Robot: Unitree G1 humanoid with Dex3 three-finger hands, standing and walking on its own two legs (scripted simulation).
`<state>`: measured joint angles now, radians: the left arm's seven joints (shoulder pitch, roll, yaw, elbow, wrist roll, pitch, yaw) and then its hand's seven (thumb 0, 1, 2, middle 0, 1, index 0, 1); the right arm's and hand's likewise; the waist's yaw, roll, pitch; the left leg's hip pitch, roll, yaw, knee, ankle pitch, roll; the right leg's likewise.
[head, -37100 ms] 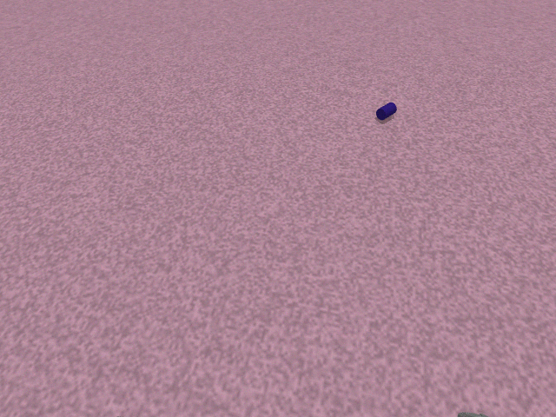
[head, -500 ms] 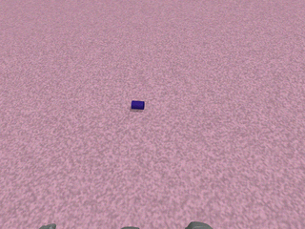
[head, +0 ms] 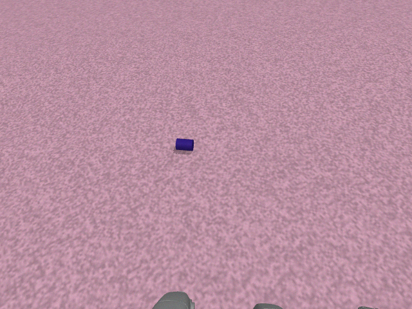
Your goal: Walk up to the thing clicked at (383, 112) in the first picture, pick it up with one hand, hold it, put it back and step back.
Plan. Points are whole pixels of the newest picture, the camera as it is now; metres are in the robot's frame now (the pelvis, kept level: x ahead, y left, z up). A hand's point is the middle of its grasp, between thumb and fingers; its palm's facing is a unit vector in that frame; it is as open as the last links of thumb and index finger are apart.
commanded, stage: step back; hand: left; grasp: from above
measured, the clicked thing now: (184, 144) +1.07 +0.22 -0.73
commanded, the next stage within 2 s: stand in 0.32 s
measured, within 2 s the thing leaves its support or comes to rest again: neither
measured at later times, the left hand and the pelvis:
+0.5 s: hand (95, 299) +0.14 +0.28 -0.14, palm faces -0.05 -0.94 -0.34, open 7.4 cm; pelvis +0.03 +0.03 +0.01, yaw -2 degrees
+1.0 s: hand out of the picture +0.10 +0.28 -0.14, palm faces -0.06 -0.94 -0.35, open 7.4 cm; pelvis +0.02 +0.02 +0.02, yaw -2 degrees
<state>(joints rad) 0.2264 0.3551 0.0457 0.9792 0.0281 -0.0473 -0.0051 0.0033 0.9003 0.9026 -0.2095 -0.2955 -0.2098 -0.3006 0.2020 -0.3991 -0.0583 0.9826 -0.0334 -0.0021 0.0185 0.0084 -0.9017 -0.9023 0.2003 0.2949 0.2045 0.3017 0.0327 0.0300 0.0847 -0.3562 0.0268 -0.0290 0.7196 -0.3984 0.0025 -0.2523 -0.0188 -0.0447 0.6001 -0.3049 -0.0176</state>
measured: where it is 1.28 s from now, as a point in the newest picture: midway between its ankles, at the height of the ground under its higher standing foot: outside the picture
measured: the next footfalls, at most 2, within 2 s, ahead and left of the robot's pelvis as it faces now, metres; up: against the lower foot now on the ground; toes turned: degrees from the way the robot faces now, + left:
left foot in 0.04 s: +0.10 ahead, +0.15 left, +0.00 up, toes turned +0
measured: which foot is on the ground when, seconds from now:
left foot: up 0.00-0.02, down 0.04-1.00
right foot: down 0.00-1.00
